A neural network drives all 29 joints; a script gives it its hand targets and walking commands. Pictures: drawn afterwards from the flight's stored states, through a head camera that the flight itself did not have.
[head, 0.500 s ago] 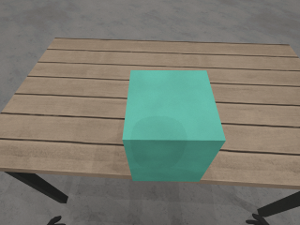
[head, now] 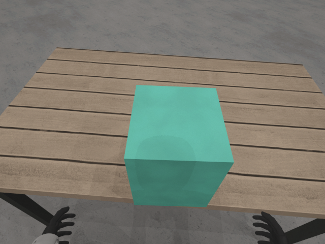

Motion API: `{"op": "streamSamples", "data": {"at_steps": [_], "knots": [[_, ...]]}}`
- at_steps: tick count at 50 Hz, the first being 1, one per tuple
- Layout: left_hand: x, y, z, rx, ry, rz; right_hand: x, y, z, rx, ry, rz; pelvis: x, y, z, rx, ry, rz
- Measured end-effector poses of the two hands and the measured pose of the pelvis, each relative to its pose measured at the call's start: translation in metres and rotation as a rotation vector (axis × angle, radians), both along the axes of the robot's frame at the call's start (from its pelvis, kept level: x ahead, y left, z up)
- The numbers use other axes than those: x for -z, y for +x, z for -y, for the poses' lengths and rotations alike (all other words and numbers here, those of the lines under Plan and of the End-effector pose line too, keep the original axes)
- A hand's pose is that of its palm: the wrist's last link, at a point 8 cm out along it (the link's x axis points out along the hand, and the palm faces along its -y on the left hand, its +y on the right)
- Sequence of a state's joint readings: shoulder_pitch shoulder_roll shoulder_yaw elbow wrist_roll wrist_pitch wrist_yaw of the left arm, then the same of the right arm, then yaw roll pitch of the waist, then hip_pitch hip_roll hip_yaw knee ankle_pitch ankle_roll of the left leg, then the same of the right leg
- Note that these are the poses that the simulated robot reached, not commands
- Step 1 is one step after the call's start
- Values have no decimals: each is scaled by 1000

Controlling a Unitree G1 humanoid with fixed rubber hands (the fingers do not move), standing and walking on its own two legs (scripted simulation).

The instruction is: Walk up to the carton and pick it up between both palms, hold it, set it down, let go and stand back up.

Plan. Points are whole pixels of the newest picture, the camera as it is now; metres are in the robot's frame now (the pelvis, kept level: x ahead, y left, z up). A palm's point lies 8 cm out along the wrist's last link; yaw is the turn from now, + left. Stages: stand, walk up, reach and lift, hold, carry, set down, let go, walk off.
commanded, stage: reach and lift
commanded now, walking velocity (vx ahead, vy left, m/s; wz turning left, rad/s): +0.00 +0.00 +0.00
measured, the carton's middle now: (173, 149) +0.35 +0.01 +0.03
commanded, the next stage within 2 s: none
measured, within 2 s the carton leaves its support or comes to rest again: neither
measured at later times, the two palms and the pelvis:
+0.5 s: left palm (54, 239) +0.13 +0.26 -0.03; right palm out of the picture +0.12 -0.22 -0.02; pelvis -0.03 +0.02 +0.01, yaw -2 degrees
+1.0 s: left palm (64, 230) +0.15 +0.23 +0.02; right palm out of the picture +0.14 -0.20 +0.02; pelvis -0.02 +0.02 +0.01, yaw -2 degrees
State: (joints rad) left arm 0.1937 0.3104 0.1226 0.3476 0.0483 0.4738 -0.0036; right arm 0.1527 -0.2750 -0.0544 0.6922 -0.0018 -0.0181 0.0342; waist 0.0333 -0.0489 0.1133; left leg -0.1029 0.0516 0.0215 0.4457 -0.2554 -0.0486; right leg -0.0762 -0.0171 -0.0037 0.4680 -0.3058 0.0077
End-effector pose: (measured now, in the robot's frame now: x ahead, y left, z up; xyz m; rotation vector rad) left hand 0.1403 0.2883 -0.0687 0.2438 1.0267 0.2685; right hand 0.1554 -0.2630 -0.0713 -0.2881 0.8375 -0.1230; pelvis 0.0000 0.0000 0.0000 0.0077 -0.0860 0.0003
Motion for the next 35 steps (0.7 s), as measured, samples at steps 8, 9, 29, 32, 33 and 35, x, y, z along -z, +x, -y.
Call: {"op": "streamSamples", "data": {"at_steps": [8,9,29,32,33,35], "knots": [[-16,-6,17,48,-55,108,-5,-12,-32,23,83,75,-5,-6,-2,7,-2,-2],[-17,-5,20,55,-65,120,-6,-14,-35,27,87,86,-5,-7,-3,9,-2,0],[-49,-11,27,63,-99,316,-58,-34,-43,90,93,238,-9,-29,-18,37,-5,2],[-55,-14,28,65,-101,348,-63,-35,-47,92,115,261,-9,-31,-20,36,-5,-3],[-58,-14,28,66,-104,360,-64,-35,-48,93,124,269,-9,-31,-20,36,-5,-5],[-62,-13,30,70,-110,386,-66,-34,-51,95,140,286,-9,-32,-21,36,-4,-8]]}}
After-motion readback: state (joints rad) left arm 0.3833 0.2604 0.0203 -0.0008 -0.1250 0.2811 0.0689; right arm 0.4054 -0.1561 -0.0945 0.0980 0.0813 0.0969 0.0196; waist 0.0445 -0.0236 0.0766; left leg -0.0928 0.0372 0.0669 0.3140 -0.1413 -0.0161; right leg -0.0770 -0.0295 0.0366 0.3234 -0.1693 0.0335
